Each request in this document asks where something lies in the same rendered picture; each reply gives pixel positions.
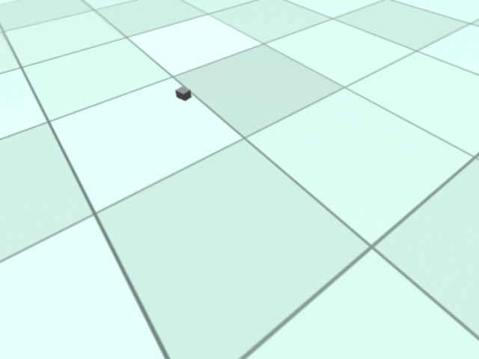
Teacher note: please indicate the small box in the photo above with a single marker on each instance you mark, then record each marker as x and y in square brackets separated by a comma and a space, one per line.
[183, 93]

